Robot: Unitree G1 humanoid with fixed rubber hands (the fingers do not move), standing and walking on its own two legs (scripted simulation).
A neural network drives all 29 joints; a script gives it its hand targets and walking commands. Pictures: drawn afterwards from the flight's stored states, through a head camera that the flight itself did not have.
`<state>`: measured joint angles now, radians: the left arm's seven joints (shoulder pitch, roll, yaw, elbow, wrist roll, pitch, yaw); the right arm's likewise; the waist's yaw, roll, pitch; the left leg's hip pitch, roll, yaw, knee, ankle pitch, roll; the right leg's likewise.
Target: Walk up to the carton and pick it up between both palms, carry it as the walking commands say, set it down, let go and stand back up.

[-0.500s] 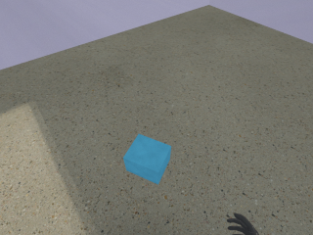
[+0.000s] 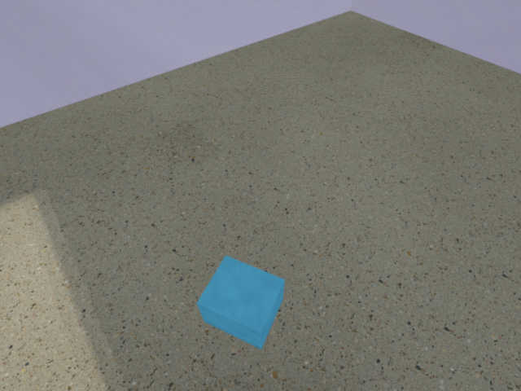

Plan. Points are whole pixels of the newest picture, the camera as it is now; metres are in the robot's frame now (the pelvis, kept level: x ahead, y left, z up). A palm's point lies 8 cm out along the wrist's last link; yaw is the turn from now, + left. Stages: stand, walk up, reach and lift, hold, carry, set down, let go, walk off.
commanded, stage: walk up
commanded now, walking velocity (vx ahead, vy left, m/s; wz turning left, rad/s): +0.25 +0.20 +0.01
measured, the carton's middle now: (243, 301) +0.56 +0.09 -0.68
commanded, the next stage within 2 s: none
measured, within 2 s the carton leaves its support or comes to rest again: neither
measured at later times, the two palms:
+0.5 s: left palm out of the picture +0.10 +0.33 -0.14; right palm (381, 380) +0.19 -0.18 -0.11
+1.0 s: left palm out of the picture +0.05 +0.33 -0.11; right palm out of the picture +0.14 -0.20 -0.12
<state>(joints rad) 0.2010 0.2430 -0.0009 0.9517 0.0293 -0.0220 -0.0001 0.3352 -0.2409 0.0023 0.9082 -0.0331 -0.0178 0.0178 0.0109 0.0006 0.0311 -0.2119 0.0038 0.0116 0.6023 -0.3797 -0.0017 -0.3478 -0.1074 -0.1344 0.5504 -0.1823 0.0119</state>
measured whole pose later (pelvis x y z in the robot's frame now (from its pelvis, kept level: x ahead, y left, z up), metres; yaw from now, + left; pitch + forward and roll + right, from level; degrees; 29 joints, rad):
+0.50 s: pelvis +0.07 +0.07 +0.00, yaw +3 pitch -1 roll -1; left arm 0.24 0.25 0.00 0.95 0.02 0.05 0.04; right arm 0.14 -0.26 0.00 0.91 -0.02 0.05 0.03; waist 0.01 -0.02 0.07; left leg -0.36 -0.01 0.01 0.57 -0.20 0.03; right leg -0.36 -0.12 -0.06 0.96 -0.53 0.05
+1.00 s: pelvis +0.04 +0.06 +0.01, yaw +1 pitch -1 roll +3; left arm 0.29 0.25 0.00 0.97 0.03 0.05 0.05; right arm 0.15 -0.29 0.00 0.91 -0.02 0.08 0.02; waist 0.01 0.00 0.06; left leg -0.43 -0.02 0.01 0.92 -0.32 0.00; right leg -0.15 -0.12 -0.05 0.52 -0.34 0.04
